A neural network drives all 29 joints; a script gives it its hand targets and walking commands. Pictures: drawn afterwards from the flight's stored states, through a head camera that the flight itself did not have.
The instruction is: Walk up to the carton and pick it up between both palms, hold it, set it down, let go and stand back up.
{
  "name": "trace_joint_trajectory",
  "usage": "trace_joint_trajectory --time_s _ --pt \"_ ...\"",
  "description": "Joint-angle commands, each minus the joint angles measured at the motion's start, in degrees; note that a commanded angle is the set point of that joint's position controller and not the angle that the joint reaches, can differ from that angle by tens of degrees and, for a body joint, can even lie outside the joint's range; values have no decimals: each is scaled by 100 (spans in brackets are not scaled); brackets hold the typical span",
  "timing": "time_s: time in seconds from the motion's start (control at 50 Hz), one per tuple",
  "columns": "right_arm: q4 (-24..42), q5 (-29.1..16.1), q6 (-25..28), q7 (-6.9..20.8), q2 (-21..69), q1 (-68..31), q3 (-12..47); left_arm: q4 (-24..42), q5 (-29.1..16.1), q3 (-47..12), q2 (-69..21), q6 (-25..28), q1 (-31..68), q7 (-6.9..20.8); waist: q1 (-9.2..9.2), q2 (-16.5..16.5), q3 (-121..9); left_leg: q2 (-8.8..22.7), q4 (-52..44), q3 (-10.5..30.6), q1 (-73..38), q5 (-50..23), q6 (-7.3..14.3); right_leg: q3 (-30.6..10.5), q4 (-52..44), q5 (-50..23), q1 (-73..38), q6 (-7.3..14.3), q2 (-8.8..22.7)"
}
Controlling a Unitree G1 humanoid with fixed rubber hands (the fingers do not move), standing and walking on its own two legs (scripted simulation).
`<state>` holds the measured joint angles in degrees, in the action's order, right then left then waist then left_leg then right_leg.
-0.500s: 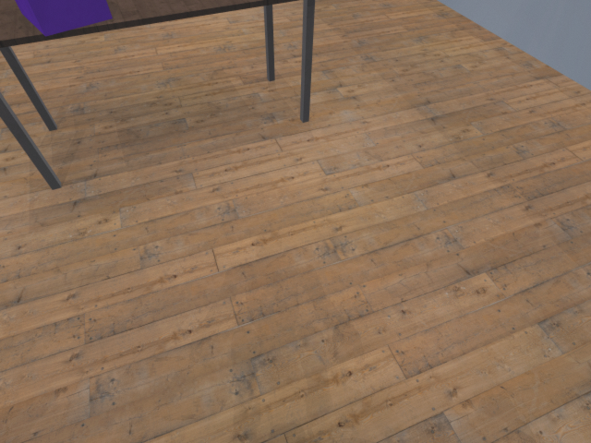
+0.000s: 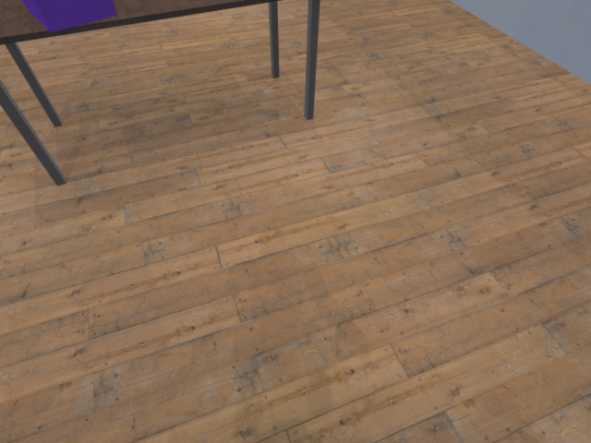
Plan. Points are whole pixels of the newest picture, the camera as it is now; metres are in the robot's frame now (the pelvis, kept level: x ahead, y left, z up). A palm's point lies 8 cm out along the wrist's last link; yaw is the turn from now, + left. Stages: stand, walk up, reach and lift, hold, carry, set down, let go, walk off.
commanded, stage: stand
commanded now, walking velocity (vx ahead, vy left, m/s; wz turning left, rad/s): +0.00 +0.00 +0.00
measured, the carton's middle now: out of the picture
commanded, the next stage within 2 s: walk up in 0.74 s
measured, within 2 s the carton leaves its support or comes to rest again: neither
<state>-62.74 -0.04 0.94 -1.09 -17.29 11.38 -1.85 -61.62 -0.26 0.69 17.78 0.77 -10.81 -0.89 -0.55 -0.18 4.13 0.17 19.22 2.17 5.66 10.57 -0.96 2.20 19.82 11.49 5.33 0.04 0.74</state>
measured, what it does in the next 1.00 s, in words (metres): stands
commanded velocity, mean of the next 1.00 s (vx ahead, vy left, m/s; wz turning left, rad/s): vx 0.00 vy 0.00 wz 0.00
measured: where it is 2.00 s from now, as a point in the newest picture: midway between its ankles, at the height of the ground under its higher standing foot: (239, 372)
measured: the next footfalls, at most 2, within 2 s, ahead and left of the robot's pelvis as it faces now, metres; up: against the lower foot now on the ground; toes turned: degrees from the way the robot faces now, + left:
left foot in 1.30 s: +0.17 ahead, +0.27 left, +0.00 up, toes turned +20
right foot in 1.74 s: +0.51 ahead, +0.05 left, +0.00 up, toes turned +15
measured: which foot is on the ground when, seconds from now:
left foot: down 0.00-0.98, up 1.00-1.00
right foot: down 0.00-1.00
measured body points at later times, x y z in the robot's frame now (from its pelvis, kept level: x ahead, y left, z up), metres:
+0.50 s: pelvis +0.00 +0.00 +0.00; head +0.01 +0.00 +0.45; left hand +0.06 +0.29 -0.14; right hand +0.06 -0.28 -0.14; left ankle +0.00 +0.13 -0.75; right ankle +0.00 -0.12 -0.75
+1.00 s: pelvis +0.00 +0.00 +0.00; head +0.00 -0.01 +0.45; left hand +0.05 +0.28 -0.13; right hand +0.05 -0.29 -0.14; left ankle +0.00 +0.13 -0.74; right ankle -0.01 -0.11 -0.75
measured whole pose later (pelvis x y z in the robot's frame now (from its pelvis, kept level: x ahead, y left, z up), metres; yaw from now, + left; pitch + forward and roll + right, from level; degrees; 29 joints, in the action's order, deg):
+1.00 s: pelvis +0.00 +0.00 +0.00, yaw +3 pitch -3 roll +0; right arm -60.1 1.9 -0.3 0.7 -16.7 13.2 -4.1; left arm -58.6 2.1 2.2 17.0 2.0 -12.0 -0.4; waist -1.1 -0.7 3.0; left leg 0.4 30.2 3.0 10.8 21.7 1.3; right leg 4.8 21.9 15.3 5.6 2.1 0.7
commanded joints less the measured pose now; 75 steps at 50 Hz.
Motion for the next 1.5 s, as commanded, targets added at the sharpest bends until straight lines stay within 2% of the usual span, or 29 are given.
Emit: trace_joint_trajectory --time_s 0.0,0.06,0.14,0.16,0.26,0.3,0.34,0.46,0.52,0.6,0.7,0.76,0.86,0.9,0.92,0.94,0.96,0.98,1.04,1.1,1.16,1.24,1.28,1.3,1.32,1.34,1.36,1.4,1.48 --pt "462 11 165 -41 -1248 -304 -180 392 -32 185 1066 165 88 -105 114 -11 -333 729 -203 431 243 -754 192 -573 -479 -668 -180 67 747" --pt "281 66 117 -90 -1026 -122 -134 399 -14 176 1014 130 354 -76 23 213 -39 686 -259 454 227 -768 192 -620 -462 -705 6 65 762" --pt "434 14 107 -85 -1033 -113 -112 375 -51 198 1098 143 -6 -146 -24 -341 -527 624 -245 307 32 -1188 224 -637 -353 -1097 -271 96 807" --pt "271 30 133 -72 -1134 -136 -107 294 -32 207 1211 143 40 -89 112 201 -397 683 -276 486 84 -1087 172 -490 -386 -863 -285 68 713" --pt "259 -35 91 -83 -1047 78 -129 345 -6 180 1069 105 156 -87 -33 268 -285 648 -329 299 -119 -589 127 -421 -444 -576 39 23 611" --pt "420 -59 123 -77 -1217 -252 -148 298 0 189 1024 86 106 -84 -18 -222 -90 736 -347 321 232 -768 142 -690 -455 -775 23 85 780" --pt "215 -8 86 -103 -928 -1 -40 390 -3 227 1082 88 244 -56 33 300 123 671 -466 358 416 -432 122 -503 -447 -355 -24 75 657" --pt "222 -15 147 -76 -1336 39 -196 331 -7 190 993 190 -25 -36 -63 -252 -518 739 -258 384 -187 -1026 206 -527 -512 -572 0 15 668" --pt "144 -43 151 -92 -1109 117 -140 265 3 203 1012 156 -7 -71 139 370 -247 727 -220 475 95 -1640 142 -439 -393 -942 -243 52 672" --pt "260 24 134 -84 -1068 -61 -131 253 30 189 953 143 -44 -124 16 -278 -515 707 -168 275 -125 -1524 217 -580 -306 -1371 -280 50 764" --pt "309 -26 102 -82 -1139 -92 -193 278 28 205 1033 85 112 -81 71 376 -350 683 -256 401 2 -833 108 -408 -466 -556 -106 35 679" --pt "207 -12 67 -110 -1056 203 -170 206 -6 138 880 64 -46 -120 -57 -107 -258 678 -350 243 -126 -870 152 -480 -467 -668 31 20 678" --pt "198 -32 157 -102 -1154 171 -229 286 11 271 1184 154 64 -105 -21 305 -97 650 -444 438 141 -641 178 -620 -457 -384 37 127 747" --pt "381 -14 148 -49 -964 -55 -189 188 38 170 873 182 -209 -89 105 -202 -275 668 -301 418 82 -1005 207 -466 -442 -605 -116 132 751" --pt "860 236 74 117 -1247 -202 -568 790 302 665 1698 279 -452 -86 270 -154 -557 351 534 575 1402 2213 661 -603 -138 2054 -1001 624 767" --pt "1169 327 4 208 -1272 -700 -576 643 321 750 1851 265 -843 -71 596 463 -176 205 1233 238 2800 2578 556 -955 -623 3065 -1562 889 1250" --pt "1433 373 -14 276 -1053 -983 -521 738 415 816 1925 279 -962 -108 818 1175 34 205 2948 -80 3508 2062 357 -2182 -1317 3486 -1402 1410 2276" --pt "1575 483 -59 305 -1099 -723 -571 925 504 770 1698 346 -704 -173 522 528 394 719 3606 356 3974 1807 328 -2519 -1402 3154 -1283 1563 2729" --pt "1743 315 -68 538 -1281 -133 -704 1490 547 730 1792 513 -79 -195 -24 76 -25 1018 3806 734 3246 1326 217 -1747 -1351 2889 -422 1287 2449" --pt "1829 318 -155 731 -1220 -125 -649 1773 471 775 1841 550 -48 -127 14 930 579 1014 3422 315 3042 959 65 -549 -1580 2904 234 1127 2080" --pt "2130 279 -81 817 -1201 -604 -607 1819 482 773 1941 557 -429 -45 286 418 930 825 2166 -324 2330 498 48 446 -1039 2064 551 992 1642" --pt "2177 134 -180 789 -1454 191 -693 2227 458 829 2239 450 33 -43 -171 993 684 896 2258 -384 970 498 194 460 -790 3386 1560 963 1947" --pt "1734 162 -20 643 -1922 1370 -852 2375 444 677 1732 298 -26 69 -680 -544 489 239 1755 -689 -409 1017 446 1023 1820 3178 2146 701 1210" --pt "1544 302 46 452 -2507 2025 -1017 2420 334 486 1354 308 -297 182 -1016 -2645 26 795 682 1066 -959 2500 777 1342 4548 2424 2888 449 453" --pt "1844 255 80 367 -2750 1921 -984 2834 94 440 1537 267 -503 249 -924 -2976 -242 1852 -1369 4525 -459 4010 1244 231 5326 2926 3433 305 -107" --pt "2105 99 74 325 -2638 1393 -985 2987 100 533 1865 252 -298 213 -642 -1784 -148 2229 -1560 4855 -68 4999 1811 -310 5751 2507 3434 401 262" --pt "2164 108 103 221 -2537 1192 -982 2752 27 566 1826 243 -344 256 -553 -967 -93 2126 -1058 4056 -392 4322 1804 -424 5822 2015 3749 422 414" --pt "2251 231 177 81 -2269 827 -839 2554 59 581 1750 265 -733 237 -351 -924 -329 1982 -282 2892 -521 2591 1709 -476 5423 1844 3445 410 754" --pt "2432 209 368 125 -1982 605 -653 2747 151 611 1711 188 -723 405 -139 -593 516 1594 -804 1796 908 2562 1456 -418 4225 899 2960 317 773"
